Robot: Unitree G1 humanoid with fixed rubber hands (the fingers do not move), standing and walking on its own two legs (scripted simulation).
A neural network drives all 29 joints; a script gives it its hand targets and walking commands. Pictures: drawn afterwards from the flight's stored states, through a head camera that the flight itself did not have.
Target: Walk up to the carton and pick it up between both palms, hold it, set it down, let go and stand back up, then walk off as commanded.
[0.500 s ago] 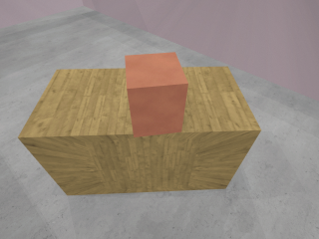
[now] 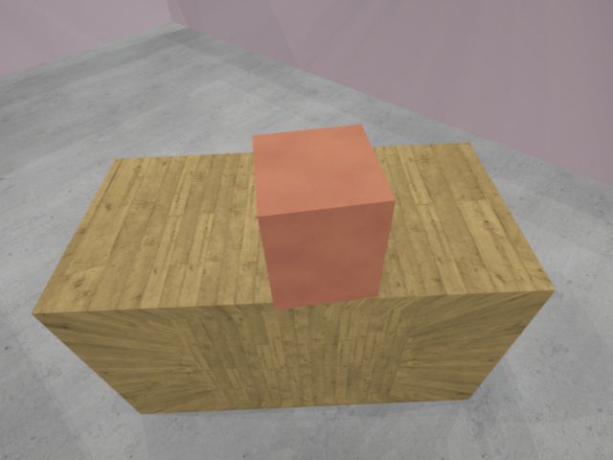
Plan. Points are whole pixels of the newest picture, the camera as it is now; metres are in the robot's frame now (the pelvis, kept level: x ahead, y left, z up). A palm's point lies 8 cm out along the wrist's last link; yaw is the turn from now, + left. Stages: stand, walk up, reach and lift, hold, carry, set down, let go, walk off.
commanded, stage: walk up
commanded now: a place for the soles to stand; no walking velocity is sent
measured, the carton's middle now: (317, 219) +0.55 -0.02 -0.02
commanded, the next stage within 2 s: reach and lift in 1.88 s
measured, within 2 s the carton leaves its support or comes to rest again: neither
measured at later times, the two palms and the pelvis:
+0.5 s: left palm out of the picture +0.15 +0.32 -0.09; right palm (524, 438) +0.19 -0.28 -0.11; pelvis +0.09 +0.01 -0.01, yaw +0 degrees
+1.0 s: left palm out of the picture +0.18 +0.31 -0.09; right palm (528, 415) +0.22 -0.29 -0.10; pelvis +0.10 +0.00 -0.01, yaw +0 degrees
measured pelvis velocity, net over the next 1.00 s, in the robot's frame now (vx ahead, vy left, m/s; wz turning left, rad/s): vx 0.10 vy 0.00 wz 0.00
